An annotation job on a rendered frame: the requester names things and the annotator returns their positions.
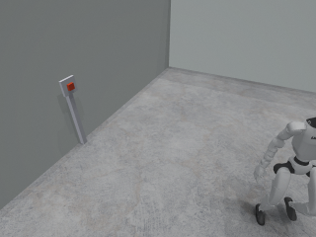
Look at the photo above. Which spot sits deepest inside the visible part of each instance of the button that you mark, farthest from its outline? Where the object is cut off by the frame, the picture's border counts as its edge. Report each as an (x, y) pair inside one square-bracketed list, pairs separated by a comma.
[(70, 86)]

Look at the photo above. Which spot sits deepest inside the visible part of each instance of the right robot forearm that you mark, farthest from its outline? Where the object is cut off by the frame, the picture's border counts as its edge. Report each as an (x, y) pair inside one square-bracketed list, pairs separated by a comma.
[(269, 155)]

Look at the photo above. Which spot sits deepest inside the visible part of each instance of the right robot upper arm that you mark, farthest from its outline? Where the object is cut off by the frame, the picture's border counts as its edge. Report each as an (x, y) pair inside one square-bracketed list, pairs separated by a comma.
[(293, 128)]

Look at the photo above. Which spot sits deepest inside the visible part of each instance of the robot right thigh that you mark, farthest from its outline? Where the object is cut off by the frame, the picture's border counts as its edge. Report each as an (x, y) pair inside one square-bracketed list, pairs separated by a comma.
[(280, 182)]

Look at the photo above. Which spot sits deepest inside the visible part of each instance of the left robot foot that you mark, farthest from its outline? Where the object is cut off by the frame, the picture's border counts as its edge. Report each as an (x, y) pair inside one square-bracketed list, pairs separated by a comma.
[(290, 210)]

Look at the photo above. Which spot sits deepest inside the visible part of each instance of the panel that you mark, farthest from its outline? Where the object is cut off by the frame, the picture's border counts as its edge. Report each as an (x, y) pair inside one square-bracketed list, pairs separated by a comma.
[(72, 106)]

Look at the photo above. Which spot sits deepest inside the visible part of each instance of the robot right hand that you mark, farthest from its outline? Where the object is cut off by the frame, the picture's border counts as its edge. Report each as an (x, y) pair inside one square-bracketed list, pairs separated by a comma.
[(259, 173)]

